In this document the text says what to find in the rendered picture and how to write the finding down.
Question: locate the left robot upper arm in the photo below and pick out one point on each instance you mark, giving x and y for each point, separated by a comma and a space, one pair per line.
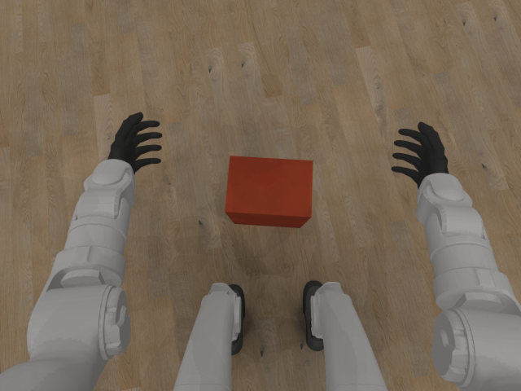
75, 332

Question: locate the right robot hand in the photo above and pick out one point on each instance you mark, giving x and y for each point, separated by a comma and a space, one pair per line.
432, 159

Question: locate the carton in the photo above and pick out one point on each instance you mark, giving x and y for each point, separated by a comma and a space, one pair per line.
269, 191

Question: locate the left robot forearm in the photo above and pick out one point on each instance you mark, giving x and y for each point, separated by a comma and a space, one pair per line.
94, 249

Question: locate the robot left foot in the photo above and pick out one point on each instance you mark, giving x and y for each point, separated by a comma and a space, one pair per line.
237, 344

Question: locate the right robot upper arm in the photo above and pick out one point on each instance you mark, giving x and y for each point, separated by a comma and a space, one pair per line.
478, 350

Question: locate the right robot forearm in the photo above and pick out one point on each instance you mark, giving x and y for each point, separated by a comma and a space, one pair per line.
465, 269

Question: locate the robot left thigh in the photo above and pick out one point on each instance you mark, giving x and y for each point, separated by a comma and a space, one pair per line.
206, 365

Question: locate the left robot hand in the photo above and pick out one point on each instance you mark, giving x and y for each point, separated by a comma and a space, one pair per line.
125, 145

